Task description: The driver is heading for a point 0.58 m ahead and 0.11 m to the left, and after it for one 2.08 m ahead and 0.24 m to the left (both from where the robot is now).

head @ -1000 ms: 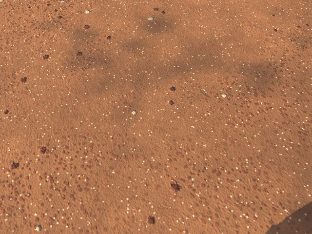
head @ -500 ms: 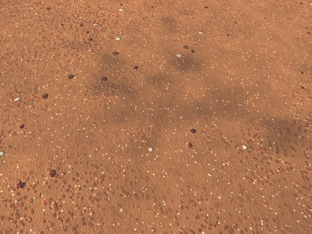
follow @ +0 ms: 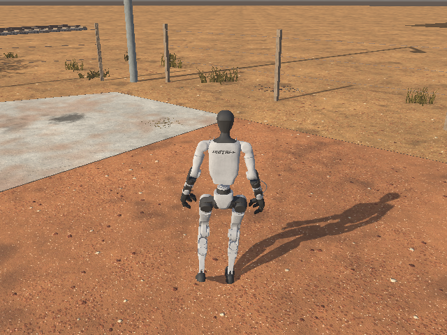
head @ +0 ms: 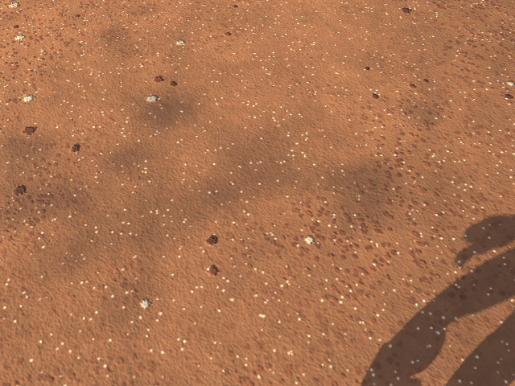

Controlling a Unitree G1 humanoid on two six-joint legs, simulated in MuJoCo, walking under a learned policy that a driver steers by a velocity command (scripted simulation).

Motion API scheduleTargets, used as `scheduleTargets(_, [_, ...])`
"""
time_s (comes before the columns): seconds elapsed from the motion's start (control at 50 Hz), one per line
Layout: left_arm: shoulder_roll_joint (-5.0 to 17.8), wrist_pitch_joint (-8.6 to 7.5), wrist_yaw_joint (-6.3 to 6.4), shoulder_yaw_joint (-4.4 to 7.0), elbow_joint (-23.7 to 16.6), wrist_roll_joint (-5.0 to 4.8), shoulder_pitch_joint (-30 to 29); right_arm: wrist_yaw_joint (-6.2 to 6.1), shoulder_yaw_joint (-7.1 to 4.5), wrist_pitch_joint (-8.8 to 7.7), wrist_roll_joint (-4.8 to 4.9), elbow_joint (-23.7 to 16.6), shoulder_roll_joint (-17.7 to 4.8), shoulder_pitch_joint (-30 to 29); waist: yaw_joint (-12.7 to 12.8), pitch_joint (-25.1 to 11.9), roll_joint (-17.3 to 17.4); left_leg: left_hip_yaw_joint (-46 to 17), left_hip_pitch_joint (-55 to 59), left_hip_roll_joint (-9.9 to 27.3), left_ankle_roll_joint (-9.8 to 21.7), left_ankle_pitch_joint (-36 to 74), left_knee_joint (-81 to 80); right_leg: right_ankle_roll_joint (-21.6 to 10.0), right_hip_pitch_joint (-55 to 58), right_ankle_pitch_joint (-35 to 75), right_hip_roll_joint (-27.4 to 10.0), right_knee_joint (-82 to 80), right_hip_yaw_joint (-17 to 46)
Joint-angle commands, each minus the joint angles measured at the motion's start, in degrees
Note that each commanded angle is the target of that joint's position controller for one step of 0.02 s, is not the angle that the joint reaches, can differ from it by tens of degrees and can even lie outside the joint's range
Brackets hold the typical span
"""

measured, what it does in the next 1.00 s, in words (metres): walks ahead, turning left: left foot, then right foot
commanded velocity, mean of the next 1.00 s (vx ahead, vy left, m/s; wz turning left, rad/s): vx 0.50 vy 0.00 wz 0.23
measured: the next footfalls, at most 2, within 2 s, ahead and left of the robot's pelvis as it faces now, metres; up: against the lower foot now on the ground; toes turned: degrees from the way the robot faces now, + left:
left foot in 0.44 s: +0.41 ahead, +0.10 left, +0.00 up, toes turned +8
right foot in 0.96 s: +0.75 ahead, +0.02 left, +0.00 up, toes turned +18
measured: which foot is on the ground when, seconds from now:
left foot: up 0.00-0.42, down 0.44-0.98, up 1.00-1.00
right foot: down 0.00-0.42, up 0.44-0.94, down 0.96-1.00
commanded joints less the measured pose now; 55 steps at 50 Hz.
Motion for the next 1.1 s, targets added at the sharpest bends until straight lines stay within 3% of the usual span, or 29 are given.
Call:
scheduleTargets(0.02, [6.23, -1.83, 0.54, 1.34, -2.05, -0.76, 3.58, 0.41, -1.02, 1.1, -1.18, -2.52, -5.09, 4.83, -0.75, -5.95, -2.82, -1.26, -8.67, 1.53, -0.89, 2.98, -1.88, -7.98, 11.23, 19.97, -13.92, -15.41, 16.68])
scheduleTargets(0.06, [6.02, -2.85, 0.39, 1.08, -0.73, -0.74, 5.59, 0.91, -0.79, 2.01, -0.88, -2.02, -4.05, 4.39, -0.78, -5.11, -2.94, -0.03, -9.43, 1.62, -1.33, 6.24, -5.53, -7.28, 10.27, 20.82, -13.27, -17.86, 13.78])
scheduleTargets(0.16, [5.9, -3.7, 0.46, 0.53, 1.8, -0.47, 10.92, 1.3, -0.87, 2.24, 0.04, -4.07, -4.42, -5.99, 2.99, -0.91, -3.85, 0.42, -17.94, 1.79, -0.41, 15.96, -15.4, -3.36, 16.21, 22.57, -13.6, -21.17, 9.89])
scheduleTargets(0.24, [5.38, -4.24, 1.03, -0.09, 3.25, 0.27, 12.53, 1.89, -0.34, 1.77, 0.5, -5.11, -3.42, -11.14, 4.53, 1.15, -3.82, 0.15, -18.52, -1.23, 1.41, 20.18, -23.96, -2.19, 20.38, 24.93, -14.7, -22.42, 5.44])
scheduleTargets(0.32, [5.0, -4.3, 2.21, -0.71, 5.28, 0.67, 13.57, 2.48, 0.12, 1.33, 0.26, -6.72, -2.98, -14.88, 4.84, 2.92, -3.28, 2.85, -16.31, -4.16, 3.97, 18.59, -32.32, -1.3, 25.48, 33.48, -16.56, -21.5, 1.51])
scheduleTargets(0.38, [6.99, -4.21, 3.16, -0.67, 6.09, 1.06, 12.07, 1.89, -0.31, 1.35, 0.25, -5.43, -3.92, -9.38, 1.68, -1.38, -5.7, 7.19, -6.14, -9.3, 7.25, 11.05, -34.75, 0.57, 28.51, 61.35, -17.14, -10.48, -1.6])
scheduleTargets(0.4, [8.01, -3.79, 3.41, -0.44, 6.2, 1.44, 11.57, 1.61, -0.85, 1.2, 0.23, -3.89, -5.12, -3.75, -0.77, -4.56, -6.43, 7.59, -1.04, -11.06, 8.57, 8.24, -35.55, 0.95, 29.13, 67.17, -17.26, -2.07, -2.3])
scheduleTargets(0.42, [8.96, -3.35, 3.47, -0.24, 5.98, 1.48, 10.85, 1.3, -1.63, 0.75, -0.06, -1.56, -6.59, 4.19, -4.15, -8.63, -6.2, 6.54, 8.02, -12.05, 10.2, 8.47, -38.92, 1.22, 26.24, 64.19, -16.85, 9.32, -3.16])
scheduleTargets(0.44, [9.04, -3.49, 3.36, -0.49, 4.41, 0.95, 8.95, 0.7, -2.88, 0.55, -1.02, 0.37, -9.62, 12.97, -8.69, -13.51, -3.1, -2.24, 22.18, -5.86, 13.63, 7.02, -41.52, 1.74, 15.13, 48.55, -15.22, 25.27, -4.82])
scheduleTargets(0.46, [3.65, -4.02, 2.12, -1.52, 1.41, -0.25, 12.01, 0.06, -4.9, 1.03, -1.23, -0.02, -16.4, 14.16, -4.95, -17.86, 10.67, -31.82, 38.72, 10.78, 23.15, 8.13, -43.35, 4.78, -9.29, 0.92, -3.1, 49.2, -5.4])
scheduleTargets(0.48, [6.06, -4.44, 1.73, -1.1, 0.73, 0.94, 9.25, 0.64, -4.66, 1.29, 1.63, 0.28, -14.73, 11.53, -4.4, -19.48, 6.1, -45.06, 40.36, 13.1, 25.63, 11.23, -49.92, 4.03, -18.57, -16.41, -0.73, 55.49, 5.51])
scheduleTargets(0.5, [5.9, -5.09, 1.27, -1.37, -0.75, 0.8, 5.52, 0.54, -4.33, 1.5, 2.11, -0.06, -12.94, 7.58, -2.78, -11.07, 2.48, -35.77, 32.87, 11.65, 23.52, 9.46, -51.37, 3.68, -21.91, -10.72, -5.12, 52.84, 7.99])
scheduleTargets(0.52, [6.18, -5.62, 1.06, -1.53, -1.17, 0.59, 4.06, 0.51, -3.57, 1.62, 1.78, -0.47, -9.62, 4.94, -1.35, -5.97, -1.85, -30.08, 24.91, 9.77, 21.28, 12.62, -53.35, 4.0, -20.53, -7.27, -7.4, 48.22, 6.8])
scheduleTargets(0.54, [5.73, -5.18, 1.03, -1.52, -1.13, 0.95, 3.6, 0.3, -3.06, 1.48, 1.59, -0.65, -7.92, 3.13, 0.59, -2.85, -3.7, -25.71, 18.94, 6.89, 19.04, 16.67, -54.48, 4.65, -18.17, -6.63, -8.94, 44.02, 6.41])
scheduleTargets(0.56, [5.31, -4.03, 0.99, -1.72, -1.31, 1.8, 4.43, 0.04, -2.57, 1.24, 1.78, -0.51, -6.72, 2.13, 2.34, -2.06, -3.12, -22.12, 14.59, 4.24, 17.63, 20.41, -55.52, 5.82, -15.21, -6.5, -9.88, 40.92, 6.13])
scheduleTargets(0.6, [3.97, -2.05, 0.64, -2.13, -1.57, 2.4, 5.35, 0.08, -2.71, 0.31, 1.89, -0.27, -7.83, 2.91, 3.25, -3.0, -1.02, -18.34, 11.33, 1.72, 17.2, 25.28, -56.33, 7.58, -12.82, -6.07, -10.37, 36.64, 4.67])
scheduleTargets(0.64, [3.53, -1.35, 0.45, -2.34, -2.99, 2.29, 2.51, 0.04, -3.19, -0.04, 1.93, -0.01, -9.53, 4.2, 2.9, -2.48, -0.09, -16.51, 9.77, -0.17, 16.61, 25.65, -57.46, 9.01, -13.94, -2.59, -10.69, 31.38, 3.29])
scheduleTargets(0.76, [3.49, -1.39, 0.08, -2.74, -7.62, 1.58, -10.92, -0.3, -3.63, 0.55, 1.98, 0.93, -9.93, 11.0, -2.7, -1.9, 2.25, -17.66, 17.18, -2.14, 12.42, 28.08, -55.32, 10.36, -19.25, 10.02, -9.33, 14.63, 2.66])
scheduleTargets(0.84, [2.93, -2.3, -0.41, -3.44, -8.93, 1.25, -15.45, -0.93, -3.02, 0.37, 1.27, 1.84, -8.63, 13.79, -4.85, -1.69, 2.81, -17.17, 23.52, -0.21, 11.71, 33.64, -53.91, 8.17, -17.93, 12.21, -7.93, 6.11, 0.98])
scheduleTargets(0.86, [3.22, -2.51, -0.45, -3.4, -9.14, 1.13, -15.72, -1.09, -2.91, 0.14, 1.05, 1.96, -8.82, 13.76, -4.73, -1.4, 3.19, -17.3, 24.5, 0.9, 11.28, 34.99, -53.81, 7.0, -16.19, 11.72, -7.68, 4.34, 0.92])
scheduleTargets(0.9, [5.07, -2.76, -0.26, -2.69, -8.05, 0.99, -11.55, -1.39, -2.98, -0.37, 0.62, 1.77, -9.98, 11.35, -1.95, -1.83, 4.02, -16.28, 25.88, 2.53, 9.49, 41.98, -51.37, 4.14, -9.78, 7.62, -6.5, 1.1, 1.06])
scheduleTargets(0.94, [7.44, -3.29, 0.68, -1.38, -3.94, 0.74, 0.62, -1.32, -3.03, -0.59, 0.31, 2.0, -10.97, 9.58, 3.78, -7.39, 2.82, -12.45, 27.02, 0.65, 7.69, 55.66, -37.96, 1.19, 3.67, 4.23, -3.07, -2.61, -0.46])
scheduleTargets(0.96, [9.21, -3.77, 1.36, -0.67, -1.86, 1.28, 9.2, -1.15, -2.58, -0.75, 0.36, 1.55, -9.95, 9.28, 7.62, -12.56, 0.98, -10.21, 21.08, -1.32, 6.83, 48.17, -25.98, -1.13, 15.79, 3.36, -7.48, -3.05, 4.16])
scheduleTargets(0.98, [15.46, -3.77, 1.76, 1.03, -1.4, 2.37, 15.68, -0.7, -1.46, -0.89, 1.99, -0.24, -5.36, 14.46, 6.69, -20.77, -10.62, -5.28, 4.8, -8.61, 3.86, 24.39, -4.97, -8.49, 32.34, -1.56, -22.39, -3.62, 28.88])
scheduleTargets(1.0, [13.95, -2.63, 0.88, 1.32, 0.02, 0.57, 14.09, -0.64, -1.65, -0.98, 0.96, 0.44, -7.13, 15.52, 4.96, -20.24, -15.04, -3.75, -7.05, -13.53, 3.2, -9.05, 4.11, -12.45, 33.79, -1.33, -27.04, -12.23, 47.33])
scheduleTargets(1.02, [10.64, -2.18, 0.26, 0.73, -1.15, -0.64, 8.29, -0.62, -1.7, -0.94, -0.64, -0.34, -8.51, 10.87, 3.04, -10.5, -7.52, -5.87, -12.33, -9.02, 3.59, -5.44, 6.25, -11.88, 26.49, -6.92, -24.85, -13.11, 42.4])
scheduleTargets(1.04, [7.81, -2.21, -0.05, 0.2, -1.76, -0.62, 4.93, -0.25, -1.33, -1.25, -0.86, -1.39, -8.24, 5.78, 2.98, -5.85, -2.74, -5.58, -12.77, -6.55, 3.4, -1.35, 3.83, -10.9, 19.93, -4.84, -22.51, -14.04, 34.96])
scheduleTargets(1.06, [6.34, -2.32, -0.02, -0.22, -1.36, -0.18, 4.22, 0.07, -1.11, -1.29, -0.78, -2.32, -7.53, 3.41, 2.08, -2.7, -2.02, -5.0, -12.0, -4.79, 3.14, 0.28, 0.13, -9.4, 15.0, 0.52, -19.54, -15.34, 30.06])
scheduleTargets(1.1, [5.98, -2.89, 0.21, -0.41, 0.31, -0.36, 5.33, 0.45, -0.59, -0.13, -1.44, -2.86, -6.42, 3.65, 0.14, -2.42, -4.21, -4.2, -8.44, -3.26, 1.55, 1.04, -5.14, -7.79, 10.71, 9.06, -15.49, -16.56, 24.52])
